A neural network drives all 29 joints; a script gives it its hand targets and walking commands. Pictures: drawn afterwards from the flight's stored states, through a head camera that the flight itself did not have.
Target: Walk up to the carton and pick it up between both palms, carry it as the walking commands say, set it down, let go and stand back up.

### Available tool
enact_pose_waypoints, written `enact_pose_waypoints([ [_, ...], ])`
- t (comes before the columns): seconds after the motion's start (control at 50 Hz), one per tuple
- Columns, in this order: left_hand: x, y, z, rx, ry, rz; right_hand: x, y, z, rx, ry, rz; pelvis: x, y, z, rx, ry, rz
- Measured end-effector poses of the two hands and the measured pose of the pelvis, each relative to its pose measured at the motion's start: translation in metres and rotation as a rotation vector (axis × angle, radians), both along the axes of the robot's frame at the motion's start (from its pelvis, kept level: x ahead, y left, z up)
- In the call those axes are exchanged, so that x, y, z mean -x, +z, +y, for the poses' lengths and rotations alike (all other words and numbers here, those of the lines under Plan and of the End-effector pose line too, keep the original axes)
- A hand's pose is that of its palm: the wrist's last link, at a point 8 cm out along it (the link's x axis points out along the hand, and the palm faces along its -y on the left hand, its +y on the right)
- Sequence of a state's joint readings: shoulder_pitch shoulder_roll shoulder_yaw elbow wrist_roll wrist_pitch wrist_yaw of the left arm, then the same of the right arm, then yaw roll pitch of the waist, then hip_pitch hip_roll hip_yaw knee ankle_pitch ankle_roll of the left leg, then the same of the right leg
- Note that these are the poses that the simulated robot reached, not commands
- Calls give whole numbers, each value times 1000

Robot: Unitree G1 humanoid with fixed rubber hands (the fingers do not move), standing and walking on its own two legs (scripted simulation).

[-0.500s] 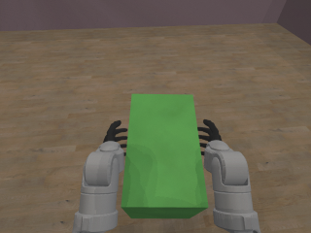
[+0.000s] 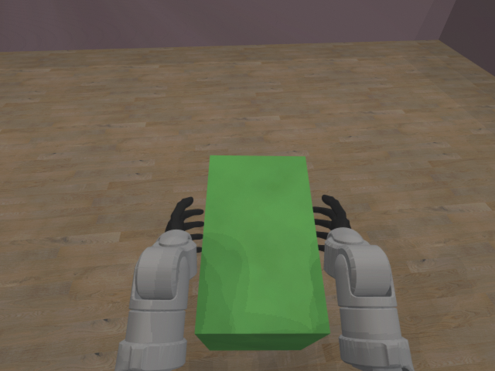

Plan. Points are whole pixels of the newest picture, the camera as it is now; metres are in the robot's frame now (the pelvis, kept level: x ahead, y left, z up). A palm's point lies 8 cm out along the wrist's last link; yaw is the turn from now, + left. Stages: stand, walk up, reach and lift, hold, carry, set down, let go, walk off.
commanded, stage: carry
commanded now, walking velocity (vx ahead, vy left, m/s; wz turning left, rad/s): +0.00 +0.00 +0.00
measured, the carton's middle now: (256, 255) +0.32 +0.00 +0.01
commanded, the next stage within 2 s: none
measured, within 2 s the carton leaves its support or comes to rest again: neither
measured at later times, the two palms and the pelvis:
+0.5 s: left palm (184, 245) +0.29 +0.12 +0.07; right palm (342, 244) +0.30 -0.14 +0.08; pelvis +0.01 -0.01 +0.00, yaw +0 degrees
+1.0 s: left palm (186, 245) +0.30 +0.12 +0.06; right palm (341, 244) +0.30 -0.14 +0.06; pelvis +0.01 -0.01 +0.00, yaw +0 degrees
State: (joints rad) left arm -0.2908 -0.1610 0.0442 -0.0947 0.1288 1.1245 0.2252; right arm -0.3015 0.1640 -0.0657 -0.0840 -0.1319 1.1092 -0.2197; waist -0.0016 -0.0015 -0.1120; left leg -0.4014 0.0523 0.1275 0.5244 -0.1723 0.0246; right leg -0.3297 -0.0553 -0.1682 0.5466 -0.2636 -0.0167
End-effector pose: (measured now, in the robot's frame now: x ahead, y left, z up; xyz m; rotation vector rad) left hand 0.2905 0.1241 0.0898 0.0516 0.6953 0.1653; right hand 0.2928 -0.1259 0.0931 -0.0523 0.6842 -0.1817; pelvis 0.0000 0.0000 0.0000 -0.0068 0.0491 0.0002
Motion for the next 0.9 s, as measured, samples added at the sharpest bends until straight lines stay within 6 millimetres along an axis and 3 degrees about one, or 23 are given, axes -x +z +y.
enact_pose_waypoints([
  [0.9,-11,-27,-9,2,-40,-9,-9,-27,-13,4,33,-4,-11,1,-9,-1,-5,-20],
])
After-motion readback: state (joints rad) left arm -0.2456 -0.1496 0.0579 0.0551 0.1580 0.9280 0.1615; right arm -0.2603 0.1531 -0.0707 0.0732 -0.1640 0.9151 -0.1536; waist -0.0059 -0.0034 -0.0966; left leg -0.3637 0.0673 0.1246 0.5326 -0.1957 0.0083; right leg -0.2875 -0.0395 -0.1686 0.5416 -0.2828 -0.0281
